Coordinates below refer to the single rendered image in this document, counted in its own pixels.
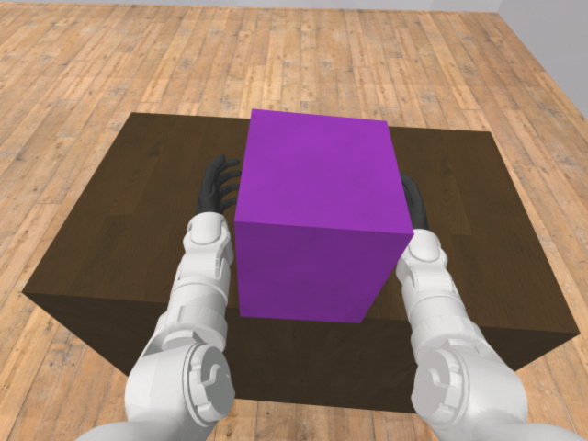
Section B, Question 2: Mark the carton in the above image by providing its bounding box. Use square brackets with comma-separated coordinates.
[234, 108, 414, 323]

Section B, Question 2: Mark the pedestal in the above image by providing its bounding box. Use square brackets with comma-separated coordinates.
[21, 112, 580, 413]

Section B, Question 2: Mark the right robot hand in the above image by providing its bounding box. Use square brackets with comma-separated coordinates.
[400, 172, 429, 231]

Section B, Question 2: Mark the right robot forearm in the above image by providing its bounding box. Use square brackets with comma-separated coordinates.
[396, 229, 528, 419]

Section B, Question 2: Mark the left robot upper arm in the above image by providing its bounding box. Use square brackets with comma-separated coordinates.
[74, 342, 235, 441]

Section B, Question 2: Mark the left robot hand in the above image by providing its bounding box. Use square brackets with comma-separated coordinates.
[196, 154, 242, 215]

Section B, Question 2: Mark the left robot forearm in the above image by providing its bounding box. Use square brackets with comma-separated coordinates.
[125, 212, 233, 417]

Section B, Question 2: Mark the right robot upper arm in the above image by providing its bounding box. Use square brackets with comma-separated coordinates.
[411, 347, 588, 441]

